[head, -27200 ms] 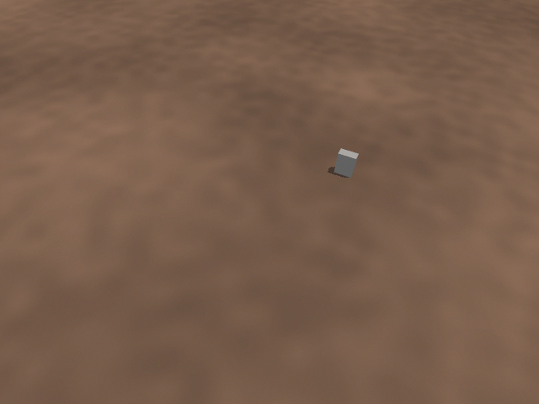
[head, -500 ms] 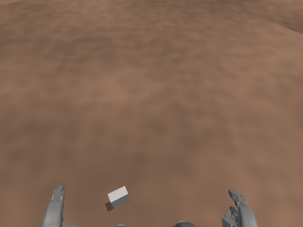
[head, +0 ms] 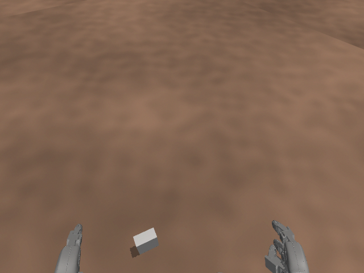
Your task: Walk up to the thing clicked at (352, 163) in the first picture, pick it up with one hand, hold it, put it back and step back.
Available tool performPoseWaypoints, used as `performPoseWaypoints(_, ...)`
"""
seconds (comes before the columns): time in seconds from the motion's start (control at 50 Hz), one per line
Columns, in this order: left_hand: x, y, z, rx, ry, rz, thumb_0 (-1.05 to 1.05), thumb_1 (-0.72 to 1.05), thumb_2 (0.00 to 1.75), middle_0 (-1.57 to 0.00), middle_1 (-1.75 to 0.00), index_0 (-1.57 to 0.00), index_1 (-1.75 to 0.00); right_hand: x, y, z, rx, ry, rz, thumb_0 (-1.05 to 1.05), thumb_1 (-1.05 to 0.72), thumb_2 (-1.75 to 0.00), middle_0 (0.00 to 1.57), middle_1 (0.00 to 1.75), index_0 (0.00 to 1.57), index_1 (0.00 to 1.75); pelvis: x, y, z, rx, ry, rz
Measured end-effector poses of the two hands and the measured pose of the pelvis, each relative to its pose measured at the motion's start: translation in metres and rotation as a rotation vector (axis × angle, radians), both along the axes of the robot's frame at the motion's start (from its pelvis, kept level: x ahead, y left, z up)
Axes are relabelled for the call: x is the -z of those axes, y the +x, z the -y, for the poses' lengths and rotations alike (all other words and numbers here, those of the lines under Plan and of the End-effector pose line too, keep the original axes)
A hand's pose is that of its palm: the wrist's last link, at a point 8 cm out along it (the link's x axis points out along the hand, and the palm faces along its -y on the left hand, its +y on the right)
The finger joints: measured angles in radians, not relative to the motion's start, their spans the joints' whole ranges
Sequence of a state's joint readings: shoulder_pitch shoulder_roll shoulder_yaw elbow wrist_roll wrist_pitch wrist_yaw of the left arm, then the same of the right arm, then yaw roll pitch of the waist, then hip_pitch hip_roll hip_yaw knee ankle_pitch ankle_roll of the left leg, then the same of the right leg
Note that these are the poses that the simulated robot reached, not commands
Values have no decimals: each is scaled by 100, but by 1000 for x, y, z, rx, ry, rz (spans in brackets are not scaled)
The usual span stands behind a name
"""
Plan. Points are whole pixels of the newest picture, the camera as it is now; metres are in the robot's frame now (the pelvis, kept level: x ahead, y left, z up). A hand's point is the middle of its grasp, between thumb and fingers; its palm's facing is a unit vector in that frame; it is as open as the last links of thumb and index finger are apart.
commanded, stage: home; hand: left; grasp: from the side
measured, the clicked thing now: (146, 241) +0.38 +0.16 -0.65
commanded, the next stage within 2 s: stand in 1.30 s
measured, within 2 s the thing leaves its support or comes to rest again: neither
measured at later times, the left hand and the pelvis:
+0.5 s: hand (101, 272) +0.16 +0.17 -0.06, palm faces +0.09 -0.95 -0.28, open 17.5 cm; pelvis -0.01 -0.01 +0.00, yaw +0 degrees
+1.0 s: hand (99, 270) +0.16 +0.18 -0.06, palm faces +0.10 -0.95 -0.29, open 17.6 cm; pelvis -0.01 +0.00 +0.00, yaw +0 degrees
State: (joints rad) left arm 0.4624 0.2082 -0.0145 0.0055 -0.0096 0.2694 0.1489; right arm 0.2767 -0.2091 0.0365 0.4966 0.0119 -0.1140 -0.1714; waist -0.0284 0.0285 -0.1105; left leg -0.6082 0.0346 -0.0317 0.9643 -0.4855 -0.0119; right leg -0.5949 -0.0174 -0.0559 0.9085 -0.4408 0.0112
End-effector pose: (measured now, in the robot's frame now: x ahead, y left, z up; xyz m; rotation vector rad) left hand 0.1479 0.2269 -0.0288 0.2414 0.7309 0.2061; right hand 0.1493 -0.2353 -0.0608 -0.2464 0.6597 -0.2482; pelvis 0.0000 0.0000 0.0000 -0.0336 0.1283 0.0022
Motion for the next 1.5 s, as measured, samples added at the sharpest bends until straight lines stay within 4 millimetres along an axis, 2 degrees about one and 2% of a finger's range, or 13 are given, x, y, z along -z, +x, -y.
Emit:
performPoseWaypoints(0.32,1,-9,6,4,2,-4,-1,-57,4,-5,-6,-5,-5,3,-17,8,15,4,-10,1,-90,-90,20,30,20,30,-1,-8,5,2,7,11)
performPoseWaypoints(1.0,0,-7,1,4,-3,-1,-1,-57,4,-5,-6,-5,-5,2,-10,0,0,4,3,1,-90,-90,20,30,20,30,-1,-6,1,3,5,11)
performPoseWaypoints(1.42,1,-8,4,-1,-6,2,-1,-55,5,-5,-6,-5,-5,0,-9,5,1,-5,9,1,-90,-90,20,30,20,30,-2,-6,4,2,6,13)
performPoseWaypoints(1.5,1,-8,4,0,-6,3,-1,-51,9,-9,-10,-9,-9,0,-10,5,1,-4,11,1,-90,-90,20,30,20,30,-2,-7,4,3,7,13)
